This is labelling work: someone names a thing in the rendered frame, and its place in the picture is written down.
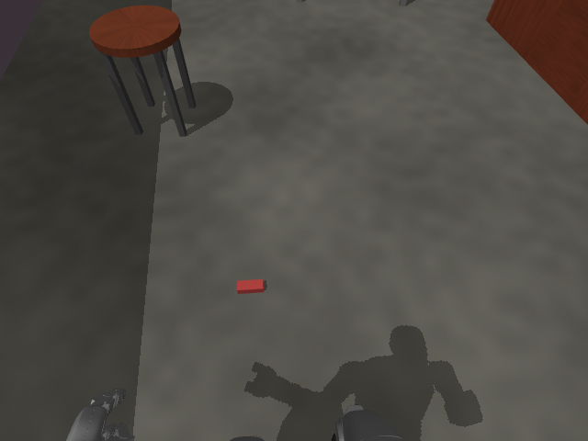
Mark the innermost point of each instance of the left robot hand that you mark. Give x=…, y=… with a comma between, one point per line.
x=89, y=425

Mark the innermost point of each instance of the stool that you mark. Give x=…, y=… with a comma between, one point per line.
x=135, y=31

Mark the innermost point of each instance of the small box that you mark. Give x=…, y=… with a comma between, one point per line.
x=250, y=286

